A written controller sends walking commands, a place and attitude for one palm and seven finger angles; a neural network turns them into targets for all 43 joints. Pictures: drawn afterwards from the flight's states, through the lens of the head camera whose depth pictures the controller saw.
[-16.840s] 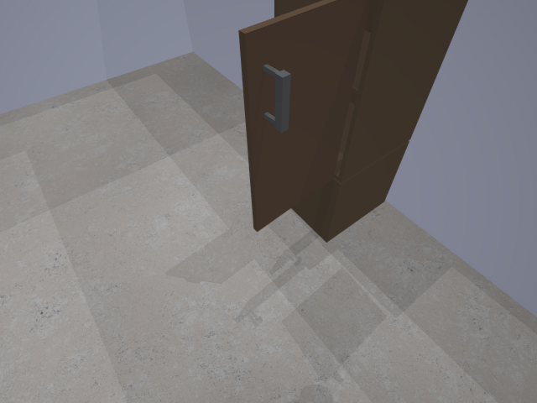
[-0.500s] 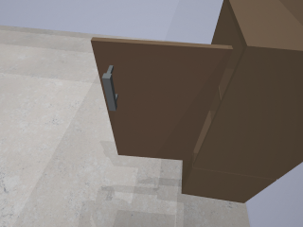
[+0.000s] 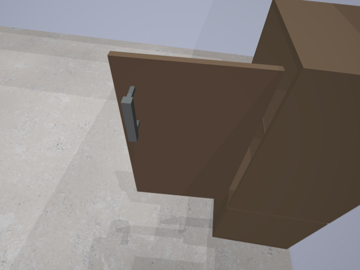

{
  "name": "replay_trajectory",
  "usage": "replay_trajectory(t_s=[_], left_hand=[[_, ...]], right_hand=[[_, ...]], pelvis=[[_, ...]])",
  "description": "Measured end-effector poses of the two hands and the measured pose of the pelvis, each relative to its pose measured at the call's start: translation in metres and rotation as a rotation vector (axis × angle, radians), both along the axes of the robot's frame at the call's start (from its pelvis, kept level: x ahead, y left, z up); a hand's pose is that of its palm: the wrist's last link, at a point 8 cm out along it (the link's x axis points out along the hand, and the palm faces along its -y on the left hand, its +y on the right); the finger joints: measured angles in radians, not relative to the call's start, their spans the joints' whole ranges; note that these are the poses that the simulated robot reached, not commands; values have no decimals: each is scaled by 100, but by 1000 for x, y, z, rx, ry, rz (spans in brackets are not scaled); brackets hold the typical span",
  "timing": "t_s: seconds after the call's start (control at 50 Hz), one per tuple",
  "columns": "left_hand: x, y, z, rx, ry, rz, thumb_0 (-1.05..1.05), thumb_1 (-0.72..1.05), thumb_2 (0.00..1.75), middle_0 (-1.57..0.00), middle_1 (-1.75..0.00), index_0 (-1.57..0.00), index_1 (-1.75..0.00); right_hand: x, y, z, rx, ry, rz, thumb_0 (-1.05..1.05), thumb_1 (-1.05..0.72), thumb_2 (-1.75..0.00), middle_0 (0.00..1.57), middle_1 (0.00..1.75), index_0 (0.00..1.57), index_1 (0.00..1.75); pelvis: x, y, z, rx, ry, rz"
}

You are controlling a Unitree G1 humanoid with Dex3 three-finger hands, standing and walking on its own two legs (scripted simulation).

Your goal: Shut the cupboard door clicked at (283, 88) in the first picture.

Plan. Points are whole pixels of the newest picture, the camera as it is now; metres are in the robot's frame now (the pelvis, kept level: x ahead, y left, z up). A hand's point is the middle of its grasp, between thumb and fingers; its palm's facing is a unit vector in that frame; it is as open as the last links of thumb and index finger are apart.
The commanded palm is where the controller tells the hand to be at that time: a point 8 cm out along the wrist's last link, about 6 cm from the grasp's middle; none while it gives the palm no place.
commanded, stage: look again from close up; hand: left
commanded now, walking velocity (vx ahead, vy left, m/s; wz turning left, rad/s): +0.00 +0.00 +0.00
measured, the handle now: (132, 114) +0.42 +0.15 +0.11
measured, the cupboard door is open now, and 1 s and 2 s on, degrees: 94 94 94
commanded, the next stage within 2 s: raise the hand and make a fist in 0.60 s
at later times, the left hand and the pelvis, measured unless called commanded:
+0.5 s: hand out of the picture +0.01 +0.18 -0.18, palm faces +0.00 -0.98 -0.19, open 7.4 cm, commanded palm none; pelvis +0.01 +0.00 +0.00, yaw +0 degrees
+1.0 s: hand (109, 231) +0.19 +0.16 +0.00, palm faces +0.02 -1.00 -0.05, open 6.8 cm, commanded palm +0.12 +0.22 -0.04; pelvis -0.02 -0.04 -0.05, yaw +2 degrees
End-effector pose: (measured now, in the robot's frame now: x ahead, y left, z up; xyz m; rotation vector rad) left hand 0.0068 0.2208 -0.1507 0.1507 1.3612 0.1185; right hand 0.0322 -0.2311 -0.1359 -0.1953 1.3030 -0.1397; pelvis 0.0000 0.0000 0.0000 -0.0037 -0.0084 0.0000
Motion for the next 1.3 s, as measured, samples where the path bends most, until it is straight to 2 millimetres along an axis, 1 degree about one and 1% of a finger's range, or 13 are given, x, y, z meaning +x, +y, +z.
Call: replay_trajectory(t_s=[0.32, 0.72, 0.74, 0.76, 0.86, 0.92, 0.96, 1.0, 1.08, 1.12, 1.16, 1.2, 1.3], left_hand=[[6, 9, 2, 23, 31, 6, 0, 90, 90, -20, -30, -20, -30], [-1, -6, 1, 5, 51, 16, 0, 90, 90, -20, -30, -20, -30], [10, -3, 6, 7, -5, 77, 0, 90, 90, -20, -30, -20, -30], [30, 2, 18, 28, -133, 101, 1, 90, 90, -20, -30, -20, -30], [136, 4, 122, 69, -889, 88, 1, 91, 90, -22, -32, -22, -32], [170, 2, 156, 19, -1212, 33, 1, 91, 90, -25, -36, -25, -36], [174, -1, 161, -39, -1354, -46, 0, 91, 90, -27, -39, -27, -39], [166, -6, 151, -97, -1399, -137, 0, 91, 90, -30, -42, -30, -42], [129, -4, 118, -165, -1280, -130, 0, 90, 90, -37, -49, -37, -49], [111, 1, 111, -139, -1243, -71, 0, 90, 90, -41, -53, -41, -53], [98, 5, 115, -92, -1258, -34, 1, 90, 90, -45, -57, -45, -57], [96, 6, 125, -58, -1314, -34, 1, 90, 90, -48, -61, -48, -61], [120, 1, 148, -94, -1399, -125, 1, 90, 90, -57, -71, -57, -71]], right_hand=[[-6, 4, -3, 6, 56, -12, 1, -91, -90, 20, 30, 20, 30], [-8, 1, -3, 8, 68, -20, 1, -91, -90, 20, 30, 20, 30], [-5, -1, -1, -2, 28, -19, 1, -91, -90, 20, 30, 20, 30], [0, -4, 3, -19, -48, -17, 1, -91, -90, 20, 30, 20, 30], [40, -21, 15, -13, -406, 46, 1, -91, -90, 20, 30, 20, 30], [72, -35, 14, -8, -546, 97, 1, -91, -90, 20, 30, 20, 30], [94, -46, 18, -21, -633, 108, 2, -90, -90, 20, 30, 20, 30], [114, -55, 23, -36, -715, 117, 2, -90, -90, 20, 30, 20, 30], [148, -64, 37, -72, -838, 153, 2, -90, -90, 20, 30, 20, 30], [161, -63, 42, -88, -874, 184, 2, -90, -90, 20, 30, 20, 30], [170, -57, 42, -94, -889, 217, 2, -90, -90, 20, 30, 19, 29], [175, -49, 38, -88, -883, 248, 2, -90, -90, 20, 30, 19, 29], [170, -22, 20, -25, -818, 258, 2, -90, -90, 20, 30, 20, 30]], pelvis=[[11, 2, 1, 4, 3, 0], [15, -4, 1, 4, 7, 4], [12, -5, 0, 1, 4, 15], [10, -7, -1, 3, 1, 21], [1, -17, -14, 32, 31, 73], [-8, -24, -29, 23, 86, 69], [-14, -30, -41, 24, 129, 51], [-19, -36, -54, 26, 156, 41], [-24, -43, -70, 18, 176, 44], [-24, -44, -74, 6, 182, 54], [-23, -44, -77, -8, 186, 65], [-23, -44, -79, -21, 187, 75], [-24, -40, -77, -42, 180, 85]])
